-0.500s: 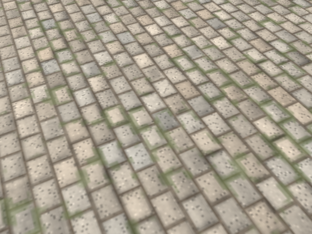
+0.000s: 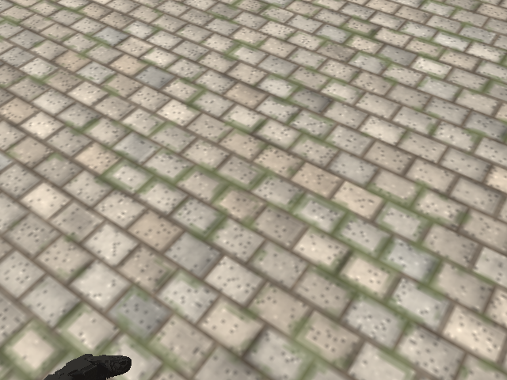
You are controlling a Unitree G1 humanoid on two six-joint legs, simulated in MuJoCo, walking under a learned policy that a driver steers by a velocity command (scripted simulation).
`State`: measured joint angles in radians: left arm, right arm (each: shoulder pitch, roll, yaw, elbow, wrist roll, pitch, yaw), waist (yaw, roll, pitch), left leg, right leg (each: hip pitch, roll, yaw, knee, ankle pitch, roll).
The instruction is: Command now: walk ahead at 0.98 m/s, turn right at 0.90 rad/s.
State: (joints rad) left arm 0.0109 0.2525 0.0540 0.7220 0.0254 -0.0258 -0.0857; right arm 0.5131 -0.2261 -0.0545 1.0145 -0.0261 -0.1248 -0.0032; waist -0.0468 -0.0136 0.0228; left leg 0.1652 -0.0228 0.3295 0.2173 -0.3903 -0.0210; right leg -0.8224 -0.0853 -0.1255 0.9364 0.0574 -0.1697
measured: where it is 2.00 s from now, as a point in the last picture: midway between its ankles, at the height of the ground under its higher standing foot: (409, 149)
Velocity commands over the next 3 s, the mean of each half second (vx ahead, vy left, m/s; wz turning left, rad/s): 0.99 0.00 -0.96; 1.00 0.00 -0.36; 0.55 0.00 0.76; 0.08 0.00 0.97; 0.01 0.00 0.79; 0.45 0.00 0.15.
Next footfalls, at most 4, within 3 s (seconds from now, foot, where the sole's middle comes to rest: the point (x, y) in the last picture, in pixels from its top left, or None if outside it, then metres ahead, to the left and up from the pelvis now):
0.12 right None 0.29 -0.04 -0.76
0.56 left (268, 282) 0.76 -0.03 -0.76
1.00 right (403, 234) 0.90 -0.46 -0.76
1.38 left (383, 144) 1.30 -0.48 -0.76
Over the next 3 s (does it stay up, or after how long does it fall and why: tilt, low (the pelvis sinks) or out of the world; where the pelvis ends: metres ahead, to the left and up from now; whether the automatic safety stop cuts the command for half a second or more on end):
stays up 1.34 -0.47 0.02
